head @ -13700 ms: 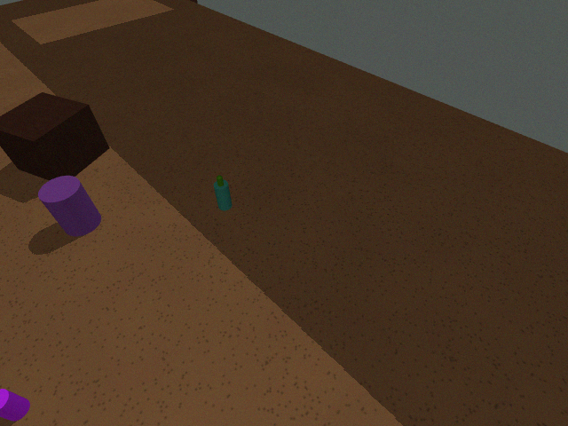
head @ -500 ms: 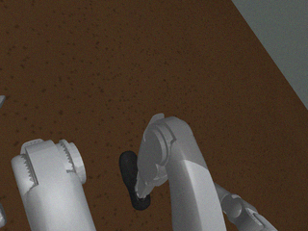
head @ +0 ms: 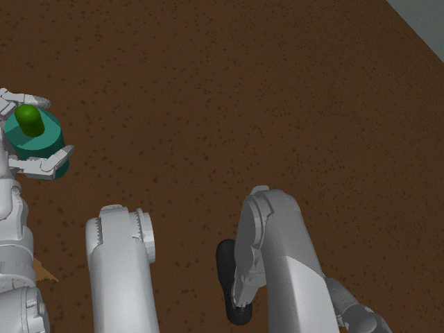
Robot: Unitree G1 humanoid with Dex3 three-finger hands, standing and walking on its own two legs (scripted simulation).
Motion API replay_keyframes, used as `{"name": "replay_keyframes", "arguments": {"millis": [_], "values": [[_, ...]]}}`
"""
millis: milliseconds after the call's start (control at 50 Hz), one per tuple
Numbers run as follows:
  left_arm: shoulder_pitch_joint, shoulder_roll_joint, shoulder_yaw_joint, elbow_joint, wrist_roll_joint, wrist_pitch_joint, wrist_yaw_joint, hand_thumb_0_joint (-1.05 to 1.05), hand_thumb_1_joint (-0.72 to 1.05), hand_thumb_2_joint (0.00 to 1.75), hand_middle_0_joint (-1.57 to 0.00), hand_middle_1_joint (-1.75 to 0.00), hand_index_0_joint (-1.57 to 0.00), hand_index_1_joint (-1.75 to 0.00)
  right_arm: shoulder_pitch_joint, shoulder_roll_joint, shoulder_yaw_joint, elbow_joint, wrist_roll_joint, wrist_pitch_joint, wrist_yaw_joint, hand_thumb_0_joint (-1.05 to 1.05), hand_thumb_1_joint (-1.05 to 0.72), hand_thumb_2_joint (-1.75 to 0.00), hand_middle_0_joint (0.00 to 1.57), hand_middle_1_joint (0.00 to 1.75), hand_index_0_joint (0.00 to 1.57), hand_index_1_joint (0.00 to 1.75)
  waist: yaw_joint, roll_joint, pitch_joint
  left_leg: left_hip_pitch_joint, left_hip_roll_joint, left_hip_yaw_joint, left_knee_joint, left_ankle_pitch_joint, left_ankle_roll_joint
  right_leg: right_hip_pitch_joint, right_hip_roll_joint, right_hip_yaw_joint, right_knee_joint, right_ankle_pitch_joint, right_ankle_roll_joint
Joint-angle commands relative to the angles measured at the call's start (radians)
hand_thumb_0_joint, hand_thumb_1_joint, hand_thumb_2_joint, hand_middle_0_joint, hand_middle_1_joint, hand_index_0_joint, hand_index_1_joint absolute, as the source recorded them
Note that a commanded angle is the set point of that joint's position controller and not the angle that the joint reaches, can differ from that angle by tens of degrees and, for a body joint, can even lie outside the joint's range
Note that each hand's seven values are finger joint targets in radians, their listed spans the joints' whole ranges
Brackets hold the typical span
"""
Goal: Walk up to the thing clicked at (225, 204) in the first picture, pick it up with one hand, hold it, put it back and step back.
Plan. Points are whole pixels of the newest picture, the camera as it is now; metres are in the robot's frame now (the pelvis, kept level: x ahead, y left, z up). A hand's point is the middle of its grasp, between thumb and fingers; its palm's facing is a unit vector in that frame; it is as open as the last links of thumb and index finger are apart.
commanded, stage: settle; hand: left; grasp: from the side
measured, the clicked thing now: (39, 142) +0.43 +0.27 -0.10
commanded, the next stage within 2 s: lift in 1.10 s
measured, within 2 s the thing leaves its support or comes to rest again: neither
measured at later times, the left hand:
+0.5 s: hand (41, 114) +0.44 +0.25 -0.02, palm faces +0.21 -0.98 -0.05, open 9.6 cm
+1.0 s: hand (32, 103) +0.44 +0.26 +0.02, palm faces +0.23 -0.97 -0.06, open 9.6 cm
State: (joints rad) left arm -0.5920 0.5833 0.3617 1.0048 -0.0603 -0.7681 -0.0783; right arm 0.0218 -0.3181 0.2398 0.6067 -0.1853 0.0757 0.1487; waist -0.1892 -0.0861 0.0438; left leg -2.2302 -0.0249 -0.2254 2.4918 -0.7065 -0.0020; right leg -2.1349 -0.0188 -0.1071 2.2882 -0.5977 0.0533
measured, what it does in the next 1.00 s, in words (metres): rises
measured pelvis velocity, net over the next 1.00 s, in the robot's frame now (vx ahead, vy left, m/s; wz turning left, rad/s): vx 0.01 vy -0.02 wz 0.11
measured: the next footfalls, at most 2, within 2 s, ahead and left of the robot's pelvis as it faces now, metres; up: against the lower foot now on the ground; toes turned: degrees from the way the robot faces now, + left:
none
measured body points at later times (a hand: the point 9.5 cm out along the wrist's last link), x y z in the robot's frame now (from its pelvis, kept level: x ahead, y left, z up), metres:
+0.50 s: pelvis +0.02 -0.02 +0.03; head +0.22 +0.07 +0.42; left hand +0.43 +0.31 -0.01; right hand +0.17 -0.27 -0.08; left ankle +0.08 +0.12 -0.29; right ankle +0.14 -0.14 -0.29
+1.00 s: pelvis +0.01 -0.02 +0.05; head +0.21 +0.06 +0.45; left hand +0.42 +0.31 +0.02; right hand +0.17 -0.27 -0.06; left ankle +0.08 +0.12 -0.29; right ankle +0.14 -0.14 -0.29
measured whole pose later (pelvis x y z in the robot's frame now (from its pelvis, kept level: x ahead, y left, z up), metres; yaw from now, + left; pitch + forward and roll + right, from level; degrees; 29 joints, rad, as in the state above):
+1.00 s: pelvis +0.01 -0.02 +0.05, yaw +6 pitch +32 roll -6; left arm -0.64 0.43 0.39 0.95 -0.08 -0.61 -0.16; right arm 0.10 -0.28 0.06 0.65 -0.08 0.04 0.07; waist -0.15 -0.01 -0.12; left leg -2.13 -0.01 -0.11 2.27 -0.71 -0.03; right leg -2.11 -0.05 -0.02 2.18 -0.63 0.04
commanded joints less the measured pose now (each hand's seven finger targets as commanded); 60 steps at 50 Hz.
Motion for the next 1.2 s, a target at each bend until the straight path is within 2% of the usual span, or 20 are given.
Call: {"name": "replay_keyframes", "arguments": {"millis": [0,60,120,160,220,400,520,560,600,640,680,720,840,880,920,960,1080,1120,1160,1180], "values": [[-0.355,0.164,0.038,-0.342,-0.039,-0.063,-0.012,0.00,0.30,1.22,-1.26,-1.34,-1.25,-1.36,0.098,-0.282,-0.136,-0.037,0.020,0.002,-0.030,0.00,-0.89,-0.90,0.20,0.30,0.20,0.30,-0.010,0.442,-0.689,0.477,0.023,0.076,-0.401,0.073,-0.008,0.259,0.028,-0.065,-0.157,0.106,-0.089],[-0.324,0.115,0.031,-0.305,-0.055,-0.035,-0.022,0.00,0.26,1.22,-1.25,-1.34,-1.24,-1.36,0.113,-0.267,-0.149,-0.039,0.036,0.001,-0.040,0.00,-0.90,-0.90,0.20,0.30,0.20,0.30,-0.013,0.420,-0.697,0.484,0.022,0.086,-0.411,0.090,-0.005,0.264,0.022,-0.054,-0.170,0.116,-0.088],[-0.354,0.147,0.043,-0.352,-0.042,-0.026,-0.022,0.00,0.22,1.21,-1.24,-1.34,-1.23,-1.36,0.127,-0.249,-0.165,-0.026,0.046,-0.001,-0.050,0.00,-0.90,-0.90,0.20,0.30,0.20,0.30,-0.001,0.402,-0.740,0.482,0.019,0.106,-0.409,0.114,0.000,0.282,0.023,-0.039,-0.182,0.123,-0.090],[-0.327,0.098,0.021,-0.321,-0.050,-0.013,-0.036,0.00,0.22,1.21,-1.24,-1.34,-1.23,-1.36,0.137,-0.237,-0.171,-0.027,0.050,0.000,-0.053,0.00,-0.90,-0.90,0.20,0.30,0.20,0.30,-0.006,0.375,-0.748,0.464,0.015,0.119,-0.411,0.135,0.004,0.313,0.020,-0.032,-0.194,0.141,-0.088],[-0.294,0.073,0.031,-0.268,-0.062,0.008,-0.054,0.00,0.24,1.22,-1.26,-1.35,-1.24,-1.37,0.141,-0.231,-0.184,-0.030,0.063,-0.004,-0.061,0.00,-0.90,-0.90,0.20,0.30,0.20,0.30,0.000,0.316,-0.749,0.441,0.012,0.131,-0.412,0.150,0.010,0.335,0.017,-0.025,-0.213,0.148,-0.084],[-0.334,0.087,0.073,-0.328,-0.076,0.039,-0.084,0.00,0.19,1.23,-1.24,-1.35,-1.23,-1.37,0.159,-0.213,-0.213,-0.036,0.087,-0.015,-0.076,0.00,-0.90,-0.90,0.20,0.30,0.20,0.30,0.041,0.291,-0.835,0.453,0.006,0.167,-0.434,0.174,0.016,0.403,0.009,0.000,-0.241,0.155,-0.082],[-0.351,0.099,0.086,-0.349,-0.061,0.049,-0.072,0.00,0.15,1.23,-1.25,-1.35,-1.23,-1.38,0.161,-0.196,-0.228,-0.036,0.092,-0.023,-0.088,0.00,-0.91,-0.90,0.20,0.30,0.20,0.30,0.046,0.264,-0.822,0.429,0.007,0.181,-0.451,0.141,0.024,0.423,0.007,0.021,-0.278,0.126,-0.079],[-0.354,0.061,0.066,-0.352,-0.062,0.049,-0.072,0.00,0.16,1.24,-1.25,-1.35,-1.23,-1.38,0.162,-0.188,-0.229,-0.039,0.091,-0.028,-0.089,0.00,-0.91,-0.90,0.20,0.30,0.20,0.30,0.034,0.273,-0.805,0.427,0.007,0.183,-0.464,0.119,0.023,0.425,0.006,0.022,-0.292,0.106,-0.079],[-0.323,0.081,0.087,-0.331,-0.062,0.054,-0.069,0.00,0.17,1.24,-1.25,-1.35,-1.23,-1.38,0.161,-0.193,-0.239,-0.034,0.095,-0.032,-0.093,0.00,-0.91,-0.90,0.20,0.30,0.20,0.30,0.050,0.261,-0.807,0.448,0.009,0.185,-0.475,0.106,0.022,0.413,0.006,0.024,-0.297,0.084,-0.081],[-0.350,0.053,0.061,-0.337,-0.062,0.052,-0.076,0.00,0.16,1.26,-1.26,-1.37,-1.24,-1.40,0.169,-0.190,-0.237,-0.034,0.094,-0.034,-0.093,0.00,-0.91,-0.91,0.20,0.30,0.20,0.30,0.031,0.265,-0.810,0.450,0.008,0.183,-0.480,0.115,0.023,0.419,0.005,0.023,-0.301,0.095,-0.081],[-0.356,0.090,0.074,-0.345,-0.052,0.055,-0.076,0.00,0.14,1.25,-1.28,-1.38,-1.26,-1.41,0.175,-0.190,-0.244,-0.025,0.093,-0.038,-0.096,0.00,-0.91,-0.91,0.20,0.30,0.20,0.30,0.050,0.284,-0.843,0.484,0.011,0.187,-0.480,0.137,0.019,0.419,0.005,0.030,-0.297,0.110,-0.084],[-0.355,0.076,0.071,-0.352,-0.048,0.059,-0.075,0.00,0.16,1.25,-1.26,-1.37,-1.25,-1.40,0.177,-0.186,-0.247,-0.028,0.094,-0.040,-0.096,0.00,-0.91,-0.90,0.20,0.30,0.20,0.30,0.050,0.287,-0.851,0.499,0.011,0.184,-0.494,0.149,0.018,0.416,0.005,0.028,-0.298,0.116,-0.085],[-0.335,0.039,0.078,-0.262,-0.056,0.065,-0.071,0.00,0.16,1.29,-1.29,-1.40,-1.28,-1.43,0.178,-0.184,-0.251,-0.027,0.101,-0.045,-0.096,0.00,-0.91,-0.91,0.20,0.30,0.20,0.30,0.047,0.250,-0.780,0.483,0.007,0.180,-0.519,0.101,0.020,0.379,0.001,0.020,-0.320,0.073,-0.086],[-0.349,0.033,0.058,-0.258,-0.043,0.062,-0.077,0.00,0.20,1.30,-1.28,-1.40,-1.27,-1.42,0.183,-0.185,-0.254,-0.021,0.100,-0.045,-0.095,0.00,-0.91,-0.91,0.20,0.30,0.20,0.30,0.045,0.281,-0.794,0.520,0.006,0.181,-0.528,0.118,0.016,0.370,-0.001,0.022,-0.316,0.087,-0.089],[-0.396,0.074,0.071,-0.324,-0.037,0.056,-0.077,0.00,0.20,1.30,-1.30,-1.40,-1.29,-1.43,0.191,-0.179,-0.260,-0.014,0.100,-0.047,-0.097,0.00,-0.91,-0.91,0.20,0.30,0.20,0.30,0.053,0.287,-0.830,0.524,0.005,0.188,-0.525,0.119,0.018,0.386,0.000,0.029,-0.319,0.083,-0.090],[-0.387,0.033,0.061,-0.294,-0.046,0.060,-0.078,0.00,0.21,1.30,-1.28,-1.39,-1.27,-1.42,0.191,-0.175,-0.256,-0.011,0.101,-0.050,-0.096,0.00,-0.90,-0.90,0.20,0.30,0.20,0.30,0.049,0.277,-0.822,0.528,0.005,0.186,-0.527,0.128,0.016,0.380,0.000,0.026,-0.317,0.091,-0.090],[-0.386,0.032,0.062,-0.261,-0.038,0.061,-0.072,0.00,0.21,1.32,-1.27,-1.39,-1.26,-1.42,0.196,-0.179,-0.258,-0.013,0.104,-0.048,-0.096,0.00,-0.90,-0.90,0.20,0.30,0.20,0.30,0.045,0.277,-0.805,0.548,0.003,0.177,-0.553,0.133,0.014,0.375,-0.006,0.024,-0.325,0.095,-0.090],[-0.450,0.074,0.082,-0.332,-0.039,0.050,-0.067,0.00,0.20,1.31,-1.29,-1.39,-1.27,-1.42,0.202,-0.172,-0.261,-0.003,0.101,-0.050,-0.097,0.00,-0.90,-0.90,0.20,0.30,0.20,0.30,0.054,0.284,-0.842,0.549,0.001,0.189,-0.543,0.125,0.017,0.394,-0.004,0.034,-0.330,0.087,-0.089],[-0.411,0.016,0.055,-0.290,-0.047,0.054,-0.071,0.00,0.21,1.31,-1.27,-1.39,-1.26,-1.41,0.203,-0.169,-0.258,-0.004,0.100,-0.054,-0.093,0.00,-0.90,-0.90,0.20,0.30,0.20,0.30,0.042,0.272,-0.837,0.542,0.000,0.186,-0.547,0.127,0.016,0.401,-0.006,0.031,-0.328,0.091,-0.088],[-0.440,0.036,0.066,-0.309,-0.049,0.052,-0.067,0.00,0.21,1.32,-1.27,-1.39,-1.26,-1.42,0.206,-0.170,-0.258,0.001,0.101,-0.055,-0.094,0.00,-0.90,-0.90,0.20,0.30,0.20,0.30,0.048,0.275,-0.847,0.546,0.000,0.186,-0.546,0.128,0.015,0.399,-0.006,0.031,-0.326,0.090,-0.090]]}}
